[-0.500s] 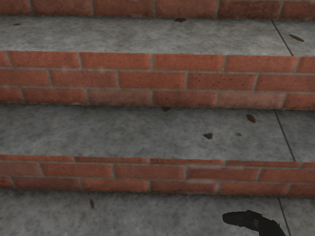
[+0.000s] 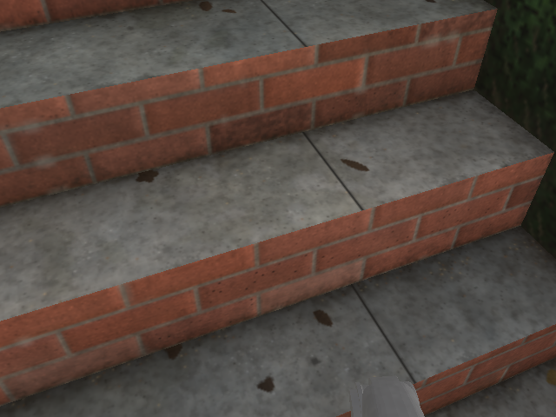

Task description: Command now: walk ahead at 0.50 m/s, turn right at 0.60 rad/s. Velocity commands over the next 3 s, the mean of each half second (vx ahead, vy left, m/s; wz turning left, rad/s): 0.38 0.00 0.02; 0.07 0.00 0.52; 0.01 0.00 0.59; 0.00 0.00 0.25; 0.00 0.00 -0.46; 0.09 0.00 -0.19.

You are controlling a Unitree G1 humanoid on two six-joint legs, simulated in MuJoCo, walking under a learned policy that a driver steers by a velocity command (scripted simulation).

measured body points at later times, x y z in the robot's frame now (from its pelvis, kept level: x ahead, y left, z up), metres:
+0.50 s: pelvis +0.24 -0.04 +0.20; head +0.24 -0.02 +0.65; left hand +0.24 +0.19 +0.03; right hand +0.39 -0.25 +0.07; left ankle +0.24 +0.09 -0.21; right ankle +0.28 -0.15 -0.53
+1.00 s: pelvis +0.36 +0.06 +0.33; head +0.37 +0.07 +0.78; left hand +0.45 +0.35 +0.22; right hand +0.49 -0.17 +0.19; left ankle +0.39 +0.14 -0.35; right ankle +0.38 -0.13 -0.20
